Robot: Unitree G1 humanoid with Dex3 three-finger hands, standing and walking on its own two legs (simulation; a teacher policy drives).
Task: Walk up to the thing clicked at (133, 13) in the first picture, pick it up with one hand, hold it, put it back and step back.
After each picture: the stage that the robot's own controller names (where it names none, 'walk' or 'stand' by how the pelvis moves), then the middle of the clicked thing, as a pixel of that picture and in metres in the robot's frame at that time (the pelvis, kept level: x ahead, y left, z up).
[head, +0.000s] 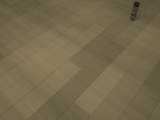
stand; (134, 11) +1.90 -0.64 -0.66
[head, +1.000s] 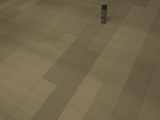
walk; (103, 14) +1.84 -0.10 -0.63
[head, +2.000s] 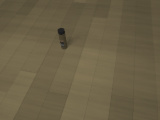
walk; (62, 39) +1.28 +0.30 -0.65
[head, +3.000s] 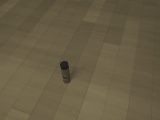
walk; (65, 72) +0.85 +0.23 -0.65
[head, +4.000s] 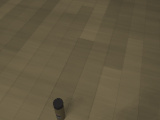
walk; (59, 110) +0.51 +0.20 -0.63
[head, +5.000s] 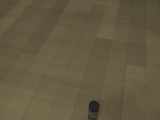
stand; (93, 112) +0.49 -0.04 -0.63
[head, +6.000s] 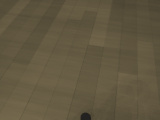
stand; out of the picture +0.43 +0.01 -0.66
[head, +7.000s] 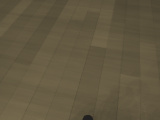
stand; out of the picture +0.42 -0.01 -0.66
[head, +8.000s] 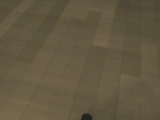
stand; out of the picture +0.43 +0.00 -0.66
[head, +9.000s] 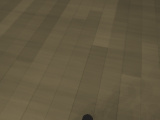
stand; out of the picture +0.42 +0.00 -0.66
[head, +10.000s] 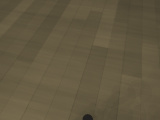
stand; out of the picture +0.42 -0.01 -0.66
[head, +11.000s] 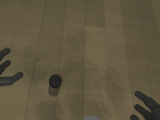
rest palm; (54, 86) +0.46 +0.01 -0.53
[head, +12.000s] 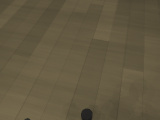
go down; out of the picture +0.43 +0.01 -0.59
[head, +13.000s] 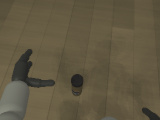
go down; (77, 86) +0.46 +0.01 -0.51
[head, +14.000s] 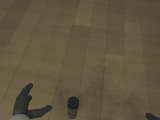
go down; (72, 108) +0.44 +0.02 -0.57
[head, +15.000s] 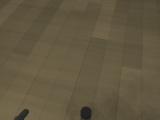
go down; (85, 118) +0.43 +0.02 -0.59
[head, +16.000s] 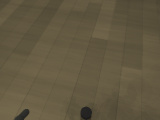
go down; (85, 119) +0.43 +0.02 -0.59
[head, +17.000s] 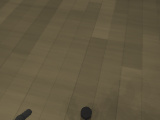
go down; (85, 119) +0.43 +0.01 -0.59
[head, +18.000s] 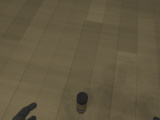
rest palm; (81, 103) +0.45 +0.00 -0.57
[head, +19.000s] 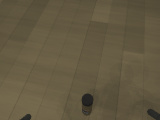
close in; (87, 105) +0.44 +0.00 -0.56
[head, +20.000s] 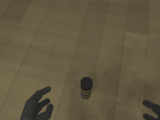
rest palm; (86, 89) +0.46 +0.00 -0.50
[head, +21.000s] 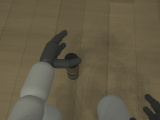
rest palm; (72, 68) +0.51 +0.00 -0.38
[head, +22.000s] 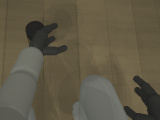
go down; (37, 42) +0.53 +0.02 -0.28
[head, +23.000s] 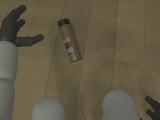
go down; (69, 40) +0.66 +0.03 -0.40
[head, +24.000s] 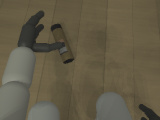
go down; (62, 43) +0.67 +0.04 -0.45
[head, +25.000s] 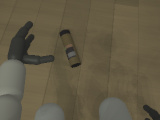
rest palm; (70, 48) +0.67 +0.02 -0.48
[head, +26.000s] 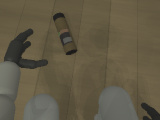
go down; (64, 33) +0.69 +0.02 -0.40
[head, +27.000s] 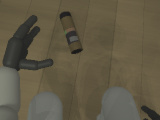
go down; (70, 32) +0.69 +0.02 -0.41
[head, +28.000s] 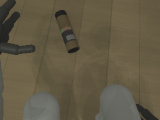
go down; (66, 31) +0.69 +0.02 -0.38
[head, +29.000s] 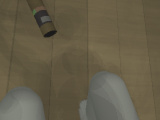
go down; (39, 12) +0.70 +0.07 -0.33
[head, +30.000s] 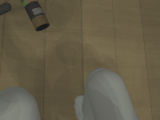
go down; (30, 4) +0.70 +0.08 -0.33
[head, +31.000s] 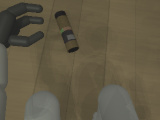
hold; (66, 31) +0.70 +0.03 -0.40
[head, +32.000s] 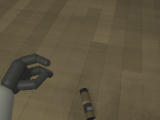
hold; (86, 103) +0.61 -0.01 -0.70
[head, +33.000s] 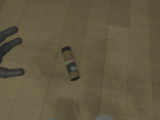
go down; (70, 63) +0.65 +0.01 -0.59
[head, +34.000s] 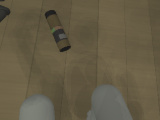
hold; (57, 30) +0.70 +0.04 -0.42
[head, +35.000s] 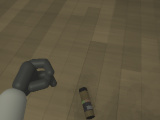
crouch; (86, 102) +0.62 -0.01 -0.70
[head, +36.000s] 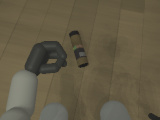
hold; (78, 48) +0.69 +0.00 -0.50
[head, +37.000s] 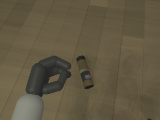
hold; (84, 71) +0.66 +0.00 -0.60
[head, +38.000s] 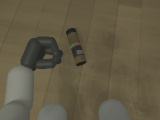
crouch; (75, 46) +0.68 +0.01 -0.50
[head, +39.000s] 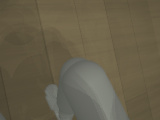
lower; out of the picture +0.71 +0.14 -0.30
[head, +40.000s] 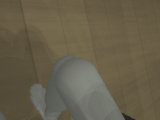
lower; out of the picture +0.71 +0.17 -0.31
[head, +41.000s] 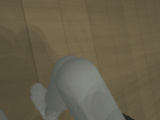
lower; out of the picture +0.71 +0.17 -0.31
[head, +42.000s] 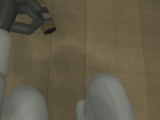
hold; (40, 9) +0.72 +0.09 -0.35
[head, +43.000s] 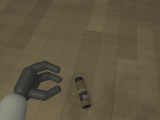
crouch; (82, 92) +0.65 -0.01 -0.67
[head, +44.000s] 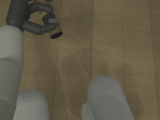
lower; (47, 15) +0.72 +0.02 -0.37
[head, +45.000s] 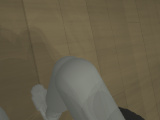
lower; out of the picture +0.71 +0.17 -0.31
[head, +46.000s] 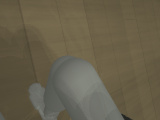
lower; out of the picture +0.71 +0.17 -0.31
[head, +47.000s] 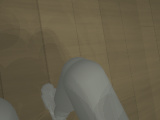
stand; out of the picture +0.72 +0.15 -0.31
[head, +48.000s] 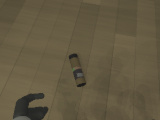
lower; (77, 69) +0.66 +0.00 -0.61
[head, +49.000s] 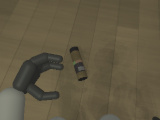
crouch; (78, 63) +0.67 +0.00 -0.57
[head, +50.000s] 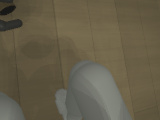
lower; out of the picture +0.73 +0.11 -0.30
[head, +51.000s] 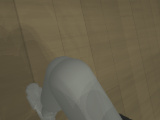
rest; out of the picture +0.71 +0.18 -0.32
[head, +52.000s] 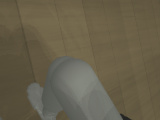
lower; out of the picture +0.71 +0.18 -0.31
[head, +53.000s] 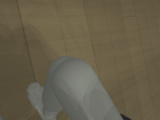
lower; out of the picture +0.71 +0.17 -0.32
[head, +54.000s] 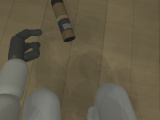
lower; (62, 19) +0.72 +0.04 -0.41
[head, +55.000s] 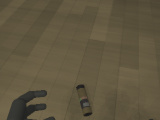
crouch; (83, 99) +0.64 -0.02 -0.68
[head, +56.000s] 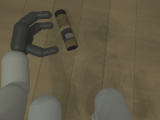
lower; (65, 29) +0.71 +0.02 -0.44
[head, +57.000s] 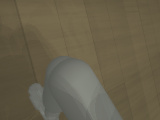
lower; out of the picture +0.72 +0.17 -0.31
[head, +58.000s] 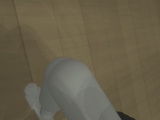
lower; out of the picture +0.71 +0.18 -0.32
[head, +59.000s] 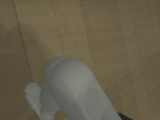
lower; out of the picture +0.71 +0.18 -0.32
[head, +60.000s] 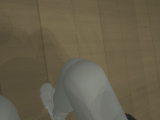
stand; out of the picture +0.72 +0.16 -0.31
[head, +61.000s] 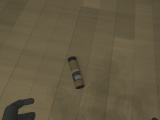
lower; (75, 72) +0.67 +0.00 -0.62
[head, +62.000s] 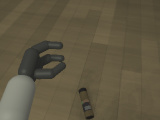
crouch; (85, 102) +0.64 -0.01 -0.71
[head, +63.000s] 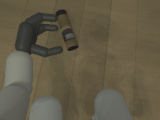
lower; (66, 30) +0.71 +0.01 -0.44
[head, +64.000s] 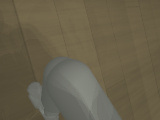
stand; out of the picture +0.72 +0.18 -0.31
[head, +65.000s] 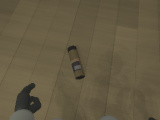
stand; (75, 62) +0.69 +0.01 -0.58
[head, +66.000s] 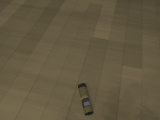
stand; (85, 98) +0.64 -0.02 -0.68
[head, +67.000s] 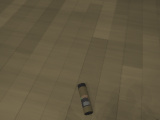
stand; (84, 98) +0.64 -0.01 -0.68
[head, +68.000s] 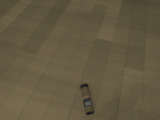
stand; (86, 98) +0.64 +0.00 -0.73
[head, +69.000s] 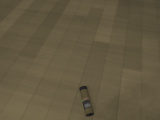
stand; (86, 100) +0.65 +0.01 -0.75
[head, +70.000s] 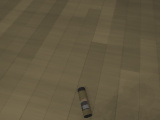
stand; (84, 101) +0.64 +0.02 -0.75
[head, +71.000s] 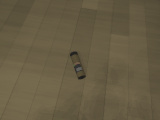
walk; (77, 65) +0.79 +0.04 -0.73
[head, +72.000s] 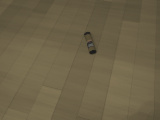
walk; (89, 42) +1.14 +0.03 -0.72
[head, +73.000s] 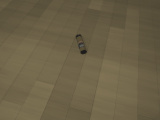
walk; (81, 43) +1.30 +0.00 -0.73
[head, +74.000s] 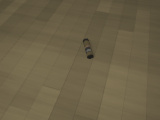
stand; (88, 48) +1.25 +0.00 -0.75
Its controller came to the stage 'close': yes
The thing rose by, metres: 0.00
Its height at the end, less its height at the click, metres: -0.09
